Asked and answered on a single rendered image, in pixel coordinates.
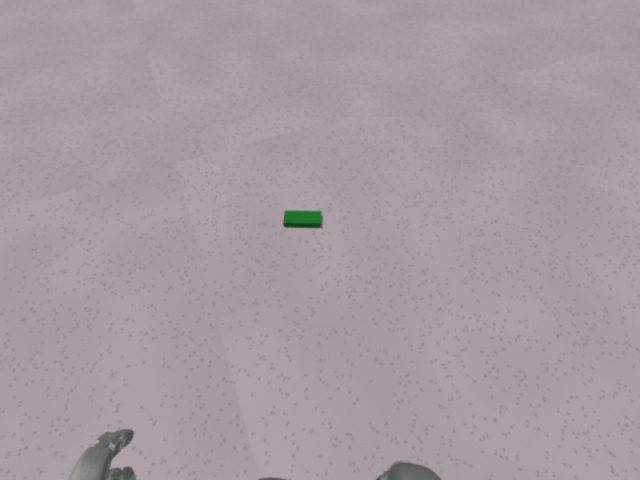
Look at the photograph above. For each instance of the small box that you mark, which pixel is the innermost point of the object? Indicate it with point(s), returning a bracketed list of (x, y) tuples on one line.
[(305, 219)]

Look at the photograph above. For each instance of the left robot hand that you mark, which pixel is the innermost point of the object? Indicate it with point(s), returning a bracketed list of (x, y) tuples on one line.
[(95, 462)]

